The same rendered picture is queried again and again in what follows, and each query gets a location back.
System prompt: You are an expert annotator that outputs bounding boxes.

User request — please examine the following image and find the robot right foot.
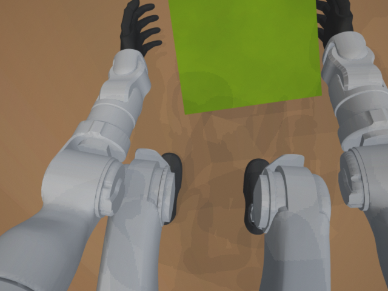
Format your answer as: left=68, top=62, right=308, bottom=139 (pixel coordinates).
left=243, top=158, right=269, bottom=235

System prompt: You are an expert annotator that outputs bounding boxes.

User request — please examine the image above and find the right robot thigh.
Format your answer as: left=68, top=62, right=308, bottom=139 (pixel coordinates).
left=254, top=166, right=331, bottom=291

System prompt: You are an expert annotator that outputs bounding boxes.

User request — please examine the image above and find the right robot forearm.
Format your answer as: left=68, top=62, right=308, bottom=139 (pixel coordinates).
left=321, top=31, right=388, bottom=152

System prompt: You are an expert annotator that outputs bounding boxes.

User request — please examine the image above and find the left robot forearm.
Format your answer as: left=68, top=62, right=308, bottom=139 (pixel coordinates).
left=41, top=49, right=151, bottom=201

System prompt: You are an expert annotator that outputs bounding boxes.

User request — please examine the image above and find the carton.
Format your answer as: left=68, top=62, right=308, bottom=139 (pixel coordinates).
left=168, top=0, right=322, bottom=115

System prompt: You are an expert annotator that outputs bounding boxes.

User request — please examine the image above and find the robot left upper arm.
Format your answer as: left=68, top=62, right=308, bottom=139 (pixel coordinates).
left=0, top=149, right=125, bottom=291

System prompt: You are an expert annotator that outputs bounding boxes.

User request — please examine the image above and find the left robot hand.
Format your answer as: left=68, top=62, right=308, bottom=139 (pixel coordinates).
left=120, top=0, right=162, bottom=57

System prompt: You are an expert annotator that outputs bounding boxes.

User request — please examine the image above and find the right robot hand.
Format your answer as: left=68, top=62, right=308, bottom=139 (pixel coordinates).
left=316, top=0, right=353, bottom=49

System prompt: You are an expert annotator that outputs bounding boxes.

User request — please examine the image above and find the robot right upper arm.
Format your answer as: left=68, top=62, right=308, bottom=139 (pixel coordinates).
left=338, top=144, right=388, bottom=288

